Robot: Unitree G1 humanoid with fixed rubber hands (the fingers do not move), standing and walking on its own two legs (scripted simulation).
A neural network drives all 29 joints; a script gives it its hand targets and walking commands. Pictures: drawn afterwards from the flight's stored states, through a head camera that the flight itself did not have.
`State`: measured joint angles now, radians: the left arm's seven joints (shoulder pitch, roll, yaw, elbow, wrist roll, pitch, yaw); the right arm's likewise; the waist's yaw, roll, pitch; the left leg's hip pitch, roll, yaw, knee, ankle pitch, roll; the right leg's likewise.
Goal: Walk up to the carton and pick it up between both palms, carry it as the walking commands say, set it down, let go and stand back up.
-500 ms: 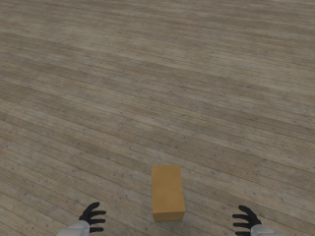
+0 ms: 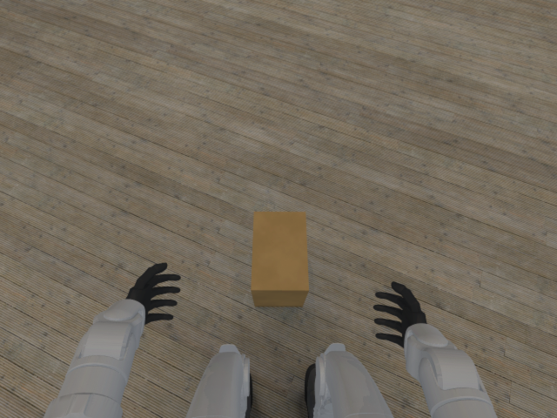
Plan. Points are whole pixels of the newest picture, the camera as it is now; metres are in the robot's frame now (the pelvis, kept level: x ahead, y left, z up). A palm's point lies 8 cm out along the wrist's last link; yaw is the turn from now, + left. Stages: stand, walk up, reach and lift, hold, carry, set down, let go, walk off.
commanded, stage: reach and lift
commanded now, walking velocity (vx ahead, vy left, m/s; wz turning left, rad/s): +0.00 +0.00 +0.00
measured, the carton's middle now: (279, 261) +0.52 +0.00 -0.58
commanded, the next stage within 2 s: none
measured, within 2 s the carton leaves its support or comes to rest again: neither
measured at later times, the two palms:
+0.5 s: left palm (189, 222) +0.44 +0.17 -0.11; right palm (376, 236) +0.41 -0.16 -0.12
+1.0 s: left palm (199, 190) +0.54 +0.17 -0.17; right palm (362, 190) +0.53 -0.16 -0.16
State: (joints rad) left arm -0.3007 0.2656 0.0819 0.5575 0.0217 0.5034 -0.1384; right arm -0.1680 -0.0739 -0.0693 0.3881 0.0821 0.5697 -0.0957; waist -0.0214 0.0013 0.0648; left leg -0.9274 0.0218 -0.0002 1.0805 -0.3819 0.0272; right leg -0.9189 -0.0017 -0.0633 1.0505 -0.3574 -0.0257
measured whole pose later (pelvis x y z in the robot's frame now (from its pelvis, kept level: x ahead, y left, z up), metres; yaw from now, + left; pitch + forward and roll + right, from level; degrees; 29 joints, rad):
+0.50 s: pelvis -0.05 +0.02 -0.04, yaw +0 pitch +25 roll -2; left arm -1.11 0.23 0.12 0.95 -0.07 0.43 0.12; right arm -1.03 -0.16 -0.23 0.84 0.09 0.42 -0.19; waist -0.05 0.05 0.14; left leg -1.34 -0.02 0.00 1.18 -0.28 0.02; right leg -1.32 -0.01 -0.03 1.15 -0.27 0.00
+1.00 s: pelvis +0.05 +0.00 -0.01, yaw +2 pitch +45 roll -1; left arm -1.04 0.18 0.24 0.75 0.04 0.10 0.06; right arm -0.96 -0.08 -0.33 0.60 -0.01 0.08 -0.10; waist -0.03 0.03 0.07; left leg -1.48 -0.03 -0.06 1.03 -0.27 -0.01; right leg -1.46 0.03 -0.01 1.01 -0.28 0.01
